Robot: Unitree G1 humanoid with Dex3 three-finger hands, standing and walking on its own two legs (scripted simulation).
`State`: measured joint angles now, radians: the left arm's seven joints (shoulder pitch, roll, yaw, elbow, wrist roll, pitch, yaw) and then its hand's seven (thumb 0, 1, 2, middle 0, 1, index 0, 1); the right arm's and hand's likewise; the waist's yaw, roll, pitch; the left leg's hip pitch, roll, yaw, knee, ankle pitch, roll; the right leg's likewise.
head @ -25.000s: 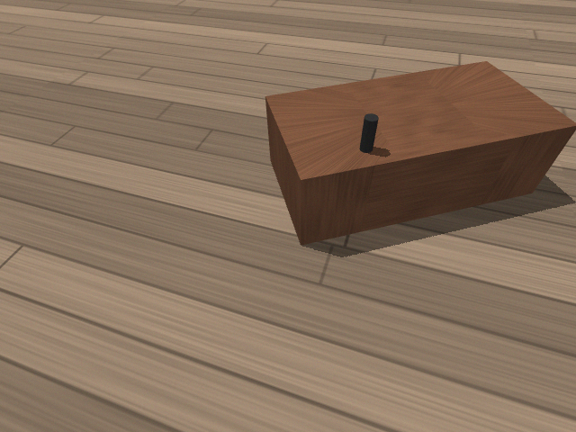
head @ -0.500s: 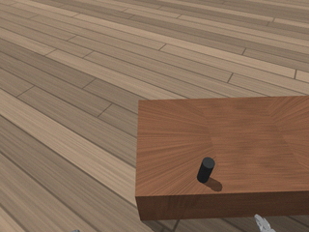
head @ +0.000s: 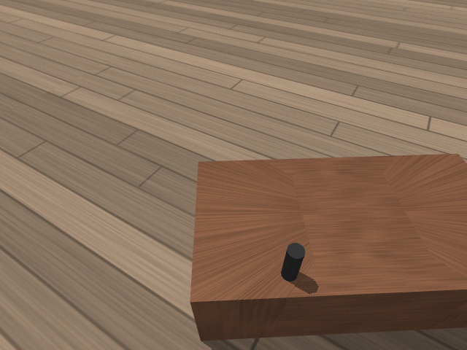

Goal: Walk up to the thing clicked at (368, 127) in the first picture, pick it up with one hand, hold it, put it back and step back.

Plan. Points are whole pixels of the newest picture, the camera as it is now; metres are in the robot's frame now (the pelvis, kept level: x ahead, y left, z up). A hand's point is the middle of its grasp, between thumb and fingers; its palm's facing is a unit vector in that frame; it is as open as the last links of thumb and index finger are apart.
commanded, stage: home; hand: right
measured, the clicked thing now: (292, 262) +0.45 -0.15 -0.32
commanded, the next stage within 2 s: stand in 0.92 s
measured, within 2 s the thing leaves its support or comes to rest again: neither
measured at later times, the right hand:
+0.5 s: hand out of the picture +0.03 -0.23 -0.16, palm faces -0.05 +0.93 -0.36, open 17.5 cm
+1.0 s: hand out of the picture +0.08 -0.23 -0.15, palm faces -0.05 +0.93 -0.36, open 17.6 cm
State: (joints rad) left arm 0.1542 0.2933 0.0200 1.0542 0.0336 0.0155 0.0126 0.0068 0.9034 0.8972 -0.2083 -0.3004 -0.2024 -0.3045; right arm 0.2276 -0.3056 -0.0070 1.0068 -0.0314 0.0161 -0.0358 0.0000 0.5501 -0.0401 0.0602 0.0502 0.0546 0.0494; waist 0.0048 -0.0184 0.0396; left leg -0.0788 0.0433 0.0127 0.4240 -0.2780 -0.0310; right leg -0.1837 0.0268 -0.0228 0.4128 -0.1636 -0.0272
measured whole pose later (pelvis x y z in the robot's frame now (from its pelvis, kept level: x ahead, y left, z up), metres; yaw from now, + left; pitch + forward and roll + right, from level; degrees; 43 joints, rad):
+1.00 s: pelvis +0.01 +0.02 +0.01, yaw +1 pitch -3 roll +0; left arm 0.11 0.33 0.00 1.16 0.02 0.00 0.00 0.01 0.90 0.90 -0.21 -0.30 -0.20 -0.30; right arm 0.14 -0.34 0.01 1.10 -0.02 0.00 -0.02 0.00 0.56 -0.03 0.06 0.05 0.05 0.05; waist 0.01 -0.01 0.05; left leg -0.04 0.01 0.02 0.33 -0.24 0.00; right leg -0.14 -0.01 -0.02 0.32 -0.13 0.01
